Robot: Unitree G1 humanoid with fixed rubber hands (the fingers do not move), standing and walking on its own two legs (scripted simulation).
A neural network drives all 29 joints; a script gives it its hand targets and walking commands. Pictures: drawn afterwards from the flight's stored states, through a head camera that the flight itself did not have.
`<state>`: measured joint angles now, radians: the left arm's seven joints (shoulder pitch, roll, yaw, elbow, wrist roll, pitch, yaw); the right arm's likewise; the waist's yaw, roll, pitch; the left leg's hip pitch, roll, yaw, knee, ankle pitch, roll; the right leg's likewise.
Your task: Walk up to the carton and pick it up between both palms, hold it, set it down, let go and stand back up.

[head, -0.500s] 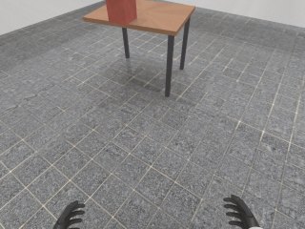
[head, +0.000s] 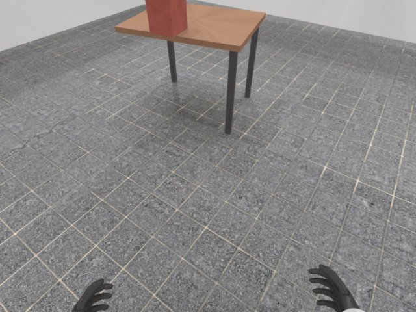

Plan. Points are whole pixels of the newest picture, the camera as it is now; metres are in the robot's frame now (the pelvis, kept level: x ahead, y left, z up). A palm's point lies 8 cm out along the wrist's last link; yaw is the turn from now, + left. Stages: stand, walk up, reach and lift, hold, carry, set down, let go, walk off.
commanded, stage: stand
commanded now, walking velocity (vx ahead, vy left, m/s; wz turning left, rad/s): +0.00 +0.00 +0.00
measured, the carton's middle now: (166, 8) +1.66 +0.22 +0.04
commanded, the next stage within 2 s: none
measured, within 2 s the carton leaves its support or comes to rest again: neither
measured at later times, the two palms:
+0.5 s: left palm out of the picture +0.14 +0.27 -0.08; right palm (346, 307) +0.16 -0.24 -0.07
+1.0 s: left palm out of the picture +0.13 +0.27 -0.08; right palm (349, 310) +0.15 -0.25 -0.06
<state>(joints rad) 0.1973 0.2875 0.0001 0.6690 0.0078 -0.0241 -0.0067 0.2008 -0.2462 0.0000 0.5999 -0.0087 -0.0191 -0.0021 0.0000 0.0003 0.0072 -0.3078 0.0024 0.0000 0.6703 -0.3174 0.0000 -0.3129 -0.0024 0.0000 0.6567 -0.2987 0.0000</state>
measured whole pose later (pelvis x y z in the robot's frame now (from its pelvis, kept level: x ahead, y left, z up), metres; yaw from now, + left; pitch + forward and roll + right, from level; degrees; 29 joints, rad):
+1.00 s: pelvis +0.00 +0.00 +0.01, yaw +0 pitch -2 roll +0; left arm 0.20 0.31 0.00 0.75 0.01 -0.03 -0.01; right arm 0.20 -0.26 0.00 0.60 -0.01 -0.02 0.00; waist 0.00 0.00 0.01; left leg -0.31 0.00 0.00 0.61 -0.28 0.00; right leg -0.31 0.00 0.00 0.59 -0.26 0.00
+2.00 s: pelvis -0.01 +0.00 +0.01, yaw +0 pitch -1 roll +0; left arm 0.20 0.31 0.00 0.80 0.01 -0.04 -0.01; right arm 0.20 -0.27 0.00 0.60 -0.01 -0.02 0.00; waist 0.00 0.00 0.01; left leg -0.30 0.00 0.00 0.57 -0.25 0.00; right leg -0.31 0.00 0.00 0.56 -0.23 0.00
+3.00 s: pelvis -0.01 +0.00 +0.01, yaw +0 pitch -1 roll +0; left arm 0.20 0.32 0.00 0.84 0.01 -0.04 -0.02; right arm 0.20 -0.27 0.00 0.61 -0.01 -0.02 0.00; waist 0.00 0.01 0.01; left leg -0.29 0.00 0.00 0.55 -0.24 0.00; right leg -0.29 0.00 0.00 0.53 -0.22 0.00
